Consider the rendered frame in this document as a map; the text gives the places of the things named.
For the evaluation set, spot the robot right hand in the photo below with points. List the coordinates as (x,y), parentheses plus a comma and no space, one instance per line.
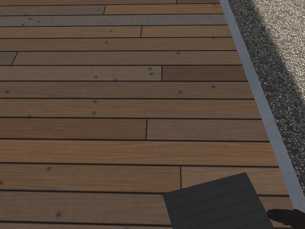
(295,218)

